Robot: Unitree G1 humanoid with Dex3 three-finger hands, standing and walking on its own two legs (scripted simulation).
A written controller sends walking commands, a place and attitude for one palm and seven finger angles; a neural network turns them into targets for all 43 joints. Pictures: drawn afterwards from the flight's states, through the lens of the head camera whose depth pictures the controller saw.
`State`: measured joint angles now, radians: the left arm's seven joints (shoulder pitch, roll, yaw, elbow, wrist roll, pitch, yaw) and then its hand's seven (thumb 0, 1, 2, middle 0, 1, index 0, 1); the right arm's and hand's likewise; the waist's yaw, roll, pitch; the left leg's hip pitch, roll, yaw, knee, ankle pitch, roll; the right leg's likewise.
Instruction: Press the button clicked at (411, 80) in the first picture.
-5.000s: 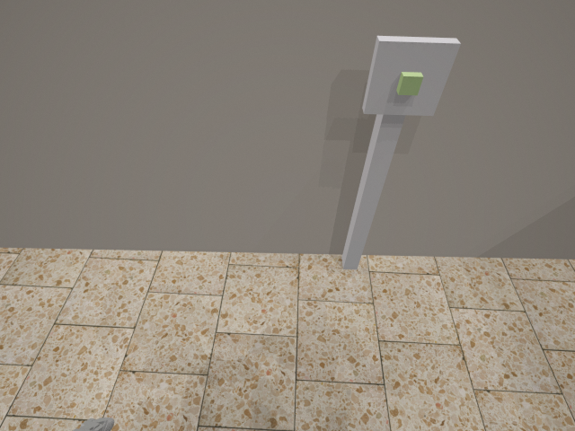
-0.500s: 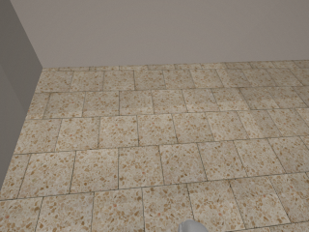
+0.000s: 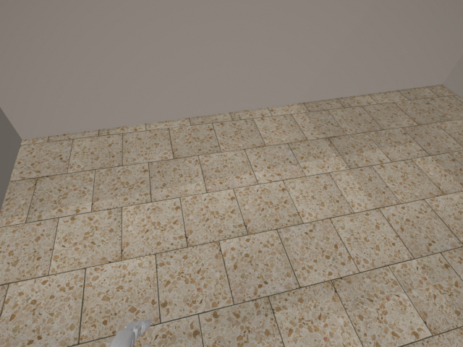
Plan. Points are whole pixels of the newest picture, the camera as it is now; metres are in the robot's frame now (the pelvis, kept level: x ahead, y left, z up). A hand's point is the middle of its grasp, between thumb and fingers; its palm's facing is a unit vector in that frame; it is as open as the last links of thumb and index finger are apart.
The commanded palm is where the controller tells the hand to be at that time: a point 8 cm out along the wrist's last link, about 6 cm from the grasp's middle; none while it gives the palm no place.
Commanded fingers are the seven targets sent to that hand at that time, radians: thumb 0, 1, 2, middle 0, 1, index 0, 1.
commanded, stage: turn to face it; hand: left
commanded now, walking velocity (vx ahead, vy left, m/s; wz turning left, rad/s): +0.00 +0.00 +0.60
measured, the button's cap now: out of the picture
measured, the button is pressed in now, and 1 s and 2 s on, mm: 0 0 0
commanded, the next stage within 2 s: none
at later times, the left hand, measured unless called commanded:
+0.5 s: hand out of the picture -0.01 +0.17 -0.13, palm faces +0.31 -0.90 -0.30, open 7.4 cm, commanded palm none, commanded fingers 0.00 0.90 0.90 -0.20 -0.30 -0.20 -0.30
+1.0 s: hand out of the picture -0.14 +0.19 -0.16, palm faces +0.60 -0.76 -0.25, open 7.4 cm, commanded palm none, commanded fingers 0.00 0.90 0.90 -0.20 -0.30 -0.20 -0.30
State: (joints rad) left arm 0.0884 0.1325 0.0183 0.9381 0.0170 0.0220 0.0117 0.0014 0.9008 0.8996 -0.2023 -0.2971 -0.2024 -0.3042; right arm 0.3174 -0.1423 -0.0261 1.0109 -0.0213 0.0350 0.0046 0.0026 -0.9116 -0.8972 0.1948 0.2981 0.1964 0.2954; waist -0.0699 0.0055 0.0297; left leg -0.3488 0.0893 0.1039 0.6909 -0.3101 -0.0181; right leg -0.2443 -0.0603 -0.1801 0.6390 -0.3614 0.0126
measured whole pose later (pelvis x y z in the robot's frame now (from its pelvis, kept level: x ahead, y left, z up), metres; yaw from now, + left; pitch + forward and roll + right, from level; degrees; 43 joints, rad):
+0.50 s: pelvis -0.02 -0.05 +0.02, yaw +17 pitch +0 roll +1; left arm 0.23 0.19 0.06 0.91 0.02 0.03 0.02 0.00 0.91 0.90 -0.20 -0.30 -0.20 -0.30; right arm 0.20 -0.28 -0.11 0.94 -0.03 0.09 0.02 0.01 -0.91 -0.90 0.20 0.30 0.20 0.30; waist -0.01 0.05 0.03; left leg -0.55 -0.03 -0.03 1.03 -0.40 -0.04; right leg -0.23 -0.06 -0.11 0.55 -0.31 -0.01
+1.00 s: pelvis -0.06 -0.03 +0.02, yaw +35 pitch +0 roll -1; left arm 0.22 0.27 0.08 0.92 0.02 0.07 0.00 0.01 0.91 0.90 -0.20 -0.30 -0.20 -0.30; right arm 0.13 -0.21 -0.05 0.88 -0.02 0.03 0.02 0.00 -0.91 -0.90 0.20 0.30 0.20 0.30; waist 0.02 -0.03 0.08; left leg -0.27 0.00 0.02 0.54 -0.27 0.04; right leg -0.50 -0.12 -0.04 1.11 -0.40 0.10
